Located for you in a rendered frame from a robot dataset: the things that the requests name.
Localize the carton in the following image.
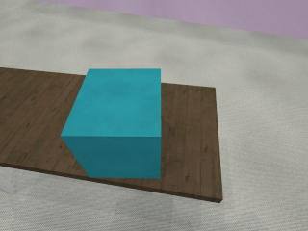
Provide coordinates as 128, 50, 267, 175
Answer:
61, 68, 162, 179

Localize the table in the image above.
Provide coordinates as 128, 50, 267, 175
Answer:
0, 67, 223, 203

